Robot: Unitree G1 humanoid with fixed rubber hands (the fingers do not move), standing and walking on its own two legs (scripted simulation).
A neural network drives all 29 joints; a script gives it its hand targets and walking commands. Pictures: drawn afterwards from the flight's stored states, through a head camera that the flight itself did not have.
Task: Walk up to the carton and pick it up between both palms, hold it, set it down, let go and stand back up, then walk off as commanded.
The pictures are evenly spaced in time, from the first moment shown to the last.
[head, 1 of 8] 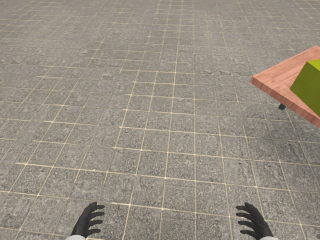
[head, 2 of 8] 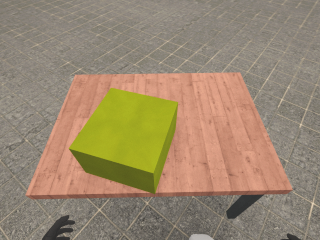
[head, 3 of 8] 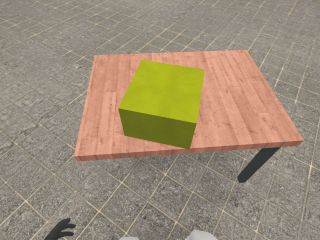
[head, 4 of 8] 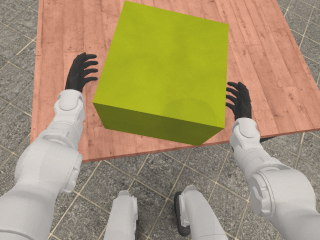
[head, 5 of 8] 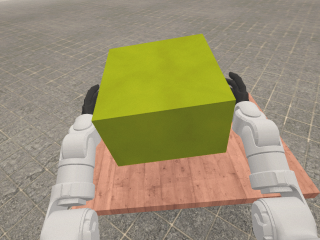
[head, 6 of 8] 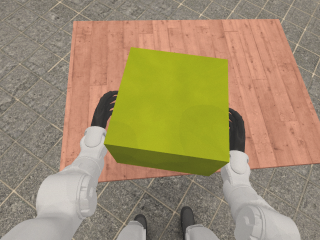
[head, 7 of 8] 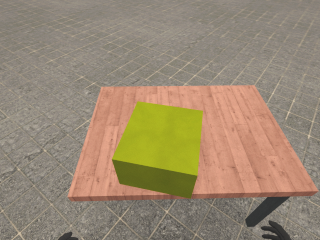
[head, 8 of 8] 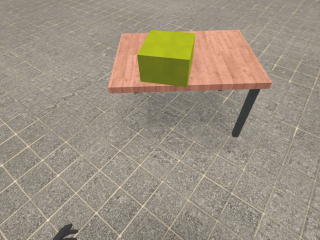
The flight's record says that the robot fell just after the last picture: no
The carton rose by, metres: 0.32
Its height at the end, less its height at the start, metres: +0.00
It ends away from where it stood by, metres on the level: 0.02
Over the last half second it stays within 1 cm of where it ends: yes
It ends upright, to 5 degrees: yes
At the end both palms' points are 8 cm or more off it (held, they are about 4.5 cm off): yes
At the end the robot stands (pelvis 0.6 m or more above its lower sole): yes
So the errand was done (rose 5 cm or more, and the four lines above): yes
